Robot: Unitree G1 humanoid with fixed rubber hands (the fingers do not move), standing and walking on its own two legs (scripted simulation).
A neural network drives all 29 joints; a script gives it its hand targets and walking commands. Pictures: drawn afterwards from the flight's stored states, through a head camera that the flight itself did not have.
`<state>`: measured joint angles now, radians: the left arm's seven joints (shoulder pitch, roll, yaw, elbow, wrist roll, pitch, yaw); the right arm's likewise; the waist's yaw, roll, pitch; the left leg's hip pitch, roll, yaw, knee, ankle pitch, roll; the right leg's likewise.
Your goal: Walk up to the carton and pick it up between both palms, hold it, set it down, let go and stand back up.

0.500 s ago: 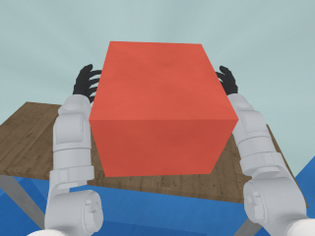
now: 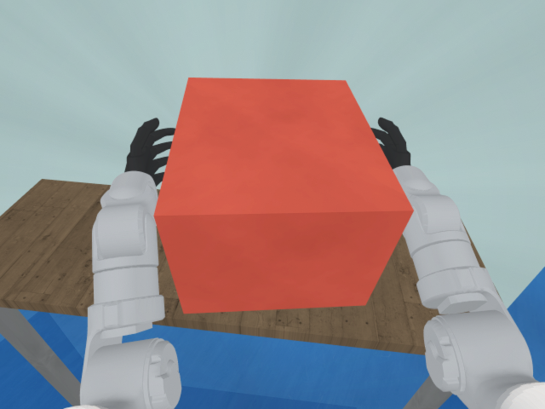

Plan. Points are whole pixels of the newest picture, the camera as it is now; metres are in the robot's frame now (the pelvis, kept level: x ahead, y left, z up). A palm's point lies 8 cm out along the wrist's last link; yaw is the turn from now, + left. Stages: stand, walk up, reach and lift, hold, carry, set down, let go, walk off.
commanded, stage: hold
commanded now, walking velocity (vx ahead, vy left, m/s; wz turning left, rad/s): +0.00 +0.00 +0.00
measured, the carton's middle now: (272, 185) +0.39 +0.00 +0.17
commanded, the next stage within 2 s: none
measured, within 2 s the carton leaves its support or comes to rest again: neither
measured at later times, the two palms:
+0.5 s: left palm (145, 173) +0.36 +0.18 +0.22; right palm (397, 172) +0.36 -0.18 +0.21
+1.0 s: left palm (151, 177) +0.36 +0.17 +0.21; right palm (402, 175) +0.36 -0.19 +0.21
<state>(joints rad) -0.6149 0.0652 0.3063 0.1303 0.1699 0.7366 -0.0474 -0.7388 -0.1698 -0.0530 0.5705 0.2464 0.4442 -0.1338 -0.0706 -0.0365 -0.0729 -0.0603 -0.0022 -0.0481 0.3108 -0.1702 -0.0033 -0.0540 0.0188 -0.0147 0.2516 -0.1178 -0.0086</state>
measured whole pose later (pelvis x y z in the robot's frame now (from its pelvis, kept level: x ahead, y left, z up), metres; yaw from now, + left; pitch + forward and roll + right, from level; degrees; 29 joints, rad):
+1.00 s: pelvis +0.00 +0.00 +0.00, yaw +0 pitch -5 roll -1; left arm -0.60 0.05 0.30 0.14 0.18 0.72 -0.07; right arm -0.70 -0.18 -0.04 0.52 0.24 0.46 -0.15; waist -0.09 -0.04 -0.07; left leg -0.05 0.00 -0.04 0.31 -0.18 0.00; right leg -0.04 0.02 0.00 0.24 -0.12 0.00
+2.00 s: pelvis -0.01 +0.01 +0.00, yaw +0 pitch -4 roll -1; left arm -0.64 0.07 0.30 0.18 0.18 0.71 -0.07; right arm -0.71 -0.16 -0.09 0.53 0.21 0.46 -0.14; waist -0.09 -0.04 -0.07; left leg -0.07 -0.02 -0.04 0.31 -0.16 0.01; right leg -0.06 0.01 0.00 0.24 -0.11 0.00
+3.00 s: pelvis -0.01 +0.01 +0.00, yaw +0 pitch -3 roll -1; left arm -0.67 0.07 0.30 0.22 0.18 0.70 -0.06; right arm -0.74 -0.16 -0.10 0.59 0.21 0.43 -0.13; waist -0.08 -0.04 -0.09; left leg -0.09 -0.02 -0.03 0.31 -0.15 0.01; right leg -0.09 0.01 0.01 0.25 -0.11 0.00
